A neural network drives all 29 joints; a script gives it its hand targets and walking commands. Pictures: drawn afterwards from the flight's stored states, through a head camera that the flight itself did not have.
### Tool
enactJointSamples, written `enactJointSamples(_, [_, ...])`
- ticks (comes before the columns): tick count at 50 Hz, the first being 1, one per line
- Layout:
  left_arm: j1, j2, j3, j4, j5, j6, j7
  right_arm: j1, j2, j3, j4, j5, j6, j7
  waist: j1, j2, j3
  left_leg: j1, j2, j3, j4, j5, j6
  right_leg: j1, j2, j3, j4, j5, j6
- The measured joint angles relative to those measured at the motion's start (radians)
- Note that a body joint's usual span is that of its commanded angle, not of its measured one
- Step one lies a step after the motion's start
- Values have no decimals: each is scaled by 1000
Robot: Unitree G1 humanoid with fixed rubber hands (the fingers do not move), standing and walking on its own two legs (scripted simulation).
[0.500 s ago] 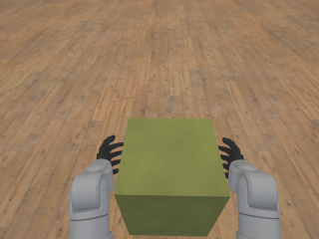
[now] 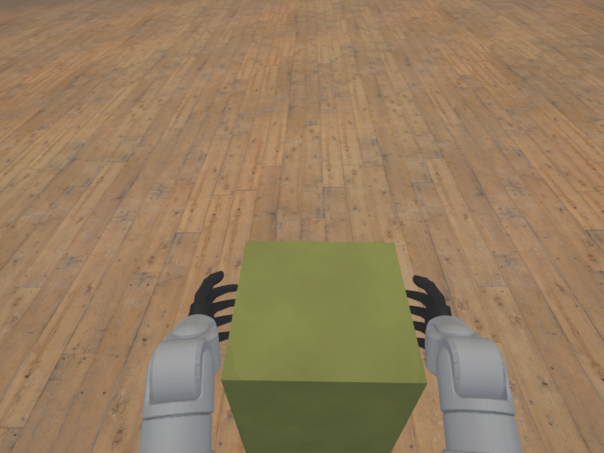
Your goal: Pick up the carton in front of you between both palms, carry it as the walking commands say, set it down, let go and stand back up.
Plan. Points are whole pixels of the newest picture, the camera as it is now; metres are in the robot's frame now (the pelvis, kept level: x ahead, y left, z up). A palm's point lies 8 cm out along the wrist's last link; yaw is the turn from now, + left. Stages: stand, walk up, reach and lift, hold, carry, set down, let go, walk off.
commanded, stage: carry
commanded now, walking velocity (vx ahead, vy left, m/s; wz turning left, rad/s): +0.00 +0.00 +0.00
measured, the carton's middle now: (318, 351) +0.27 +0.00 -0.02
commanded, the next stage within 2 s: hold in 0.68 s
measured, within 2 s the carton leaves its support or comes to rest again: neither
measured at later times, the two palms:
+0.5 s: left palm (214, 329) +0.27 +0.14 +0.05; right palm (438, 335) +0.27 -0.16 +0.04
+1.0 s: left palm (213, 341) +0.25 +0.14 +0.06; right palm (446, 348) +0.25 -0.16 +0.04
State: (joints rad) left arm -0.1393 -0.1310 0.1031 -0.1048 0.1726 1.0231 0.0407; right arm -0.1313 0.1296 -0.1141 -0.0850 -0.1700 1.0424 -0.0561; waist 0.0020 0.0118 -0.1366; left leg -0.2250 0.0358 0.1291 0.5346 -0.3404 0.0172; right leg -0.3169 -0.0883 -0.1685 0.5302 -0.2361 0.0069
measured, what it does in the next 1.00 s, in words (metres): stands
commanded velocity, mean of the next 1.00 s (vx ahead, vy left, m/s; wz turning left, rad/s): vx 0.00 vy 0.00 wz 0.00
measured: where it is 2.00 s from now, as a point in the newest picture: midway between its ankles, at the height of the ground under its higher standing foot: outside the picture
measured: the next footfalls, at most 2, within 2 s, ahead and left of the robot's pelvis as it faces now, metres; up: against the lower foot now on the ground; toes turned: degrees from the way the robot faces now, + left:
none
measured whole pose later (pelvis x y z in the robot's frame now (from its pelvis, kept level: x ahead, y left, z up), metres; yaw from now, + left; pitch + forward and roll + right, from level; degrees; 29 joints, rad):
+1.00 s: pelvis -0.04 -0.01 +0.01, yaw +0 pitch -8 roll +0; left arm -0.27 -0.15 0.21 0.24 0.27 0.70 -0.02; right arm -0.23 0.15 -0.20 0.21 -0.27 0.74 -0.03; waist 0.01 0.03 0.07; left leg -0.03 0.02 0.06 0.41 -0.24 0.01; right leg -0.11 -0.04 -0.11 0.38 -0.13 -0.01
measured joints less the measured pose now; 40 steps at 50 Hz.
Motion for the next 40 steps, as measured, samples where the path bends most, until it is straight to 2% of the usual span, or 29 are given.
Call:
enactJointSamples(15, [-96, -15, 83, 306, 82, -273, -41, -88, 13, -74, 298, -87, -272, 34, 1, -8, 24, -20, -5, 2, -18, 40, 0, -20, -3, 2, -17, 37, -8])
enactJointSamples(19, [-121, -21, 104, 347, 94, -325, -44, -112, 18, -100, 340, -98, -326, 37, 0, -6, 34, -27, -4, 4, -17, 45, 0, -28, -1, 3, -18, 43, -11])
enactJointSamples(27, [-98, -16, 81, 276, 71, -317, -38, -91, 14, -72, 268, -74, -316, 28, -6, -4, 44, -38, 2, 0, -10, 44, -4, -35, 3, -1, -15, 43, -16])
enactJointSamples(35, [-83, -13, 74, 270, 66, -298, -37, -81, 12, -63, 260, -71, -290, 26, 0, 1, 59, -12, 7, 2, -15, 43, -7, -9, 11, 1, -24, 44, -19])
enactJointSamples(37, [-86, -14, 70, 273, 73, -300, -43, -75, 11, -64, 249, -75, -287, 28, -2, 7, 109, 51, -9, -43, -56, 80, -11, 60, 40, 52, -69, 64, -20])
enactJointSamples(40, [-93, -15, 78, 286, 78, -304, -46, -79, 12, -64, 263, -84, -294, 30, 6, 15, 153, 121, -14, -63, -97, 84, -8, 129, 52, 63, -119, 84, -16])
